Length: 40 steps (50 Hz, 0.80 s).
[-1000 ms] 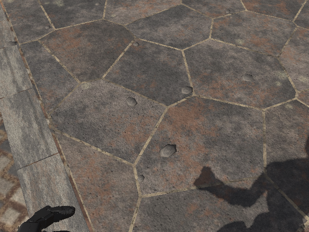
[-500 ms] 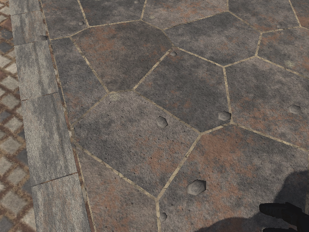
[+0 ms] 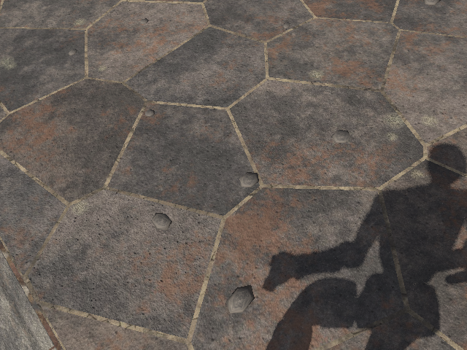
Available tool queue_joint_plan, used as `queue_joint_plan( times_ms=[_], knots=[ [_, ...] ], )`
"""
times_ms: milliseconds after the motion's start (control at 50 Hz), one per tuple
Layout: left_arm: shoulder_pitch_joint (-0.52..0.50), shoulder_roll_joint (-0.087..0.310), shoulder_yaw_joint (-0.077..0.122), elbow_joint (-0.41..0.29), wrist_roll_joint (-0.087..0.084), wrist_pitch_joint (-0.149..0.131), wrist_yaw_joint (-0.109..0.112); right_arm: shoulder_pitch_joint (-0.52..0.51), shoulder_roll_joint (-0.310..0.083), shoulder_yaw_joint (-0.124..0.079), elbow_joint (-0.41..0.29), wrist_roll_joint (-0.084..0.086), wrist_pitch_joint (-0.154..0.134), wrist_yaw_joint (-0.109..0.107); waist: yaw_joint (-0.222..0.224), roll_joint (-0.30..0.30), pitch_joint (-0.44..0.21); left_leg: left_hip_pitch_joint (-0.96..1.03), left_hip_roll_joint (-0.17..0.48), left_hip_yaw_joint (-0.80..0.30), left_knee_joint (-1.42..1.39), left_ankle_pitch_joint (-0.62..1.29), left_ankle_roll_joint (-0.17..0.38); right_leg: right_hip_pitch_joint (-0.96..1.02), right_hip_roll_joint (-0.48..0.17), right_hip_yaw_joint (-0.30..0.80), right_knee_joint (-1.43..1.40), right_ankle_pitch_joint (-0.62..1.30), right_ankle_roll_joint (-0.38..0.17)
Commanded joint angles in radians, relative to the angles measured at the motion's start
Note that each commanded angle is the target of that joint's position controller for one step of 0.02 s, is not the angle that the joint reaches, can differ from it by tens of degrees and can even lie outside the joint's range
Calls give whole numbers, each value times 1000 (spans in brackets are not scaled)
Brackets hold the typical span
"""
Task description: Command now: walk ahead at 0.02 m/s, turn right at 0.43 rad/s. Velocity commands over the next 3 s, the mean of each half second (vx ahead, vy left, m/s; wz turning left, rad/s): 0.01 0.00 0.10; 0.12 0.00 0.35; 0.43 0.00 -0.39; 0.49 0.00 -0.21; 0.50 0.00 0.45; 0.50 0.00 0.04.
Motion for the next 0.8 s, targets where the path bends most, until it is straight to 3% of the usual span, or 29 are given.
queue_joint_plan(
  times_ms=[20,60,120,160,200,240,260,280,300,320,380,420,460,480,500,520,540,560,600,640,720,740,760,780,800],
  knots=[
    [-44,135,29,-82,-1,-18,15,6,-68,-18,-45,9,-17,-1,-23,-152,-152,-54,15,-47,-12,68,-18,201,-221,236,-155,356,-156],
    [-31,136,29,-74,-2,-14,18,-14,-47,-6,-47,10,-18,4,-6,-155,-150,-26,22,-47,-130,78,-31,228,-217,233,-148,348,-158],
    [-63,97,10,-62,15,-12,12,8,-29,9,-24,11,-15,19,1,-173,-148,130,52,-32,-296,81,-34,170,-210,194,-153,277,-161],
    [-62,78,-1,-33,23,-14,0,17,-33,14,-14,12,-16,27,12,-174,-126,227,54,-12,-389,83,-30,121,-210,189,-160,226,-164],
    [-87,89,-2,-11,17,-15,-9,39,-42,16,-6,14,-20,33,-11,-157,-89,303,40,12,-542,163,-10,89,-199,180,-141,172,-144],
    [-56,111,5,14,9,-22,-8,40,-96,10,-16,-1,-27,33,-12,-110,-70,352,62,-33,-661,374,27,93,-155,163,-102,119,-76],
    [-28,118,9,9,24,-27,-4,39,-163,-1,-28,-3,-28,29,27,-21,-83,357,125,-105,-621,574,58,90,-94,114,-36,59,-37],
    [-30,105,10,0,28,-30,2,27,-193,-15,-15,18,-26,30,50,94,-84,304,137,-155,-626,517,116,98,-15,17,-4,24,5],
    [-73,109,13,-2,28,-28,11,22,-166,-13,-23,25,-26,32,20,111,-75,259,151,-209,-668,445,148,118,8,-29,45,10,32],
    [-99,99,18,-8,21,-22,19,21,-145,-8,-23,20,-27,29,12,130,-75,251,170,-253,-688,415,162,110,12,-44,74,3,40],
    [-105,71,26,-20,11,-2,26,39,-143,-11,-31,16,-32,21,-3,151,-81,248,176,-322,-683,392,186,90,14,-39,97,-17,25],
    [-86,64,34,-20,9,-3,20,35,-137,-11,-43,21,-26,14,1,116,-98,210,150,-315,-651,358,171,133,-4,-33,66,-8,8],
    [-44,94,50,-9,11,-3,17,11,-112,-6,-66,28,-18,11,12,-7,-99,107,73,-219,-534,264,109,209,-93,24,-30,36,-33],
    [-14,123,59,-4,15,-3,16,14,-90,-1,-73,31,-13,12,16,-123,-97,32,8,-125,-404,157,62,248,-211,138,-114,108,-95],
    [-28,143,62,-9,22,-7,17,38,-76,1,-80,27,-9,16,5,-251,-108,-20,-19,-38,-221,-86,32,257,-376,280,-176,238,-192],
    [-26,123,51,-23,29,-18,21,27,-111,-15,-85,21,-4,20,15,-215,-112,-65,21,-58,3,-232,13,248,-460,334,-192,364,-264],
    [-58,112,44,-35,28,-28,25,38,-125,-28,-79,28,5,22,-6,-132,-103,-72,39,-82,109,-220,7,225,-451,286,-188,398,-266],
    [-111,116,44,-41,18,-34,26,56,-104,-25,-71,33,16,22,-33,-99,-78,-71,64,-84,95,-163,0,205,-403,196,-187,359,-224],
    [-127,136,51,-30,12,-34,29,32,-64,-11,-78,31,27,26,-20,-123,-52,-49,77,-36,2,-64,-19,189,-332,66,-194,335,-176],
    [-113,146,55,-18,12,-23,32,11,-41,1,-101,31,28,42,-3,-153,-74,40,69,14,-132,-28,-27,185,-292,-31,-174,341,-160],
    [-80,186,69,8,-13,-13,22,15,-66,-4,-135,32,34,68,4,-192,-127,179,33,87,-374,40,5,225,-332,-75,-106,382,-140],
    [-85,191,72,11,-25,-12,17,44,-66,-7,-129,33,39,72,-13,-186,-138,242,16,116,-460,101,29,198,-335,-93,-91,268,-115],
    [-78,179,70,22,-34,-13,11,85,-73,-15,-113,34,44,70,-28,-172,-139,338,-10,133,-537,137,61,133,-321,-119,-56,86,-76],
    [-42,131,56,42,-26,-15,3,170,-106,-32,-78,37,44,60,-47,-101,-146,504,-20,89,-595,119,104,-7,-277,-165,48,-132,-28],
    [-79,48,28,20,8,-19,-11,279,-198,-60,-59,43,35,44,-82,153,-127,665,195,-244,-700,93,203,-285,-163,-263,396,-402,60]
  ],
)
Next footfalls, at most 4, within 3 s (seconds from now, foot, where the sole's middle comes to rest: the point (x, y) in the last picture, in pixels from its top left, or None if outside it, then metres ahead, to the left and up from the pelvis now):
0.24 left None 0.06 0.16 -0.78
0.80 left None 0.01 0.17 -0.78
1.34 right None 0.39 0.03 -0.78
1.80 left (187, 276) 0.68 0.25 -0.78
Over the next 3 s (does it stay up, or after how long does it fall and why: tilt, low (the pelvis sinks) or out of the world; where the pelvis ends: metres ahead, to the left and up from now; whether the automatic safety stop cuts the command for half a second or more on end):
stays up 1.10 0.26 0.00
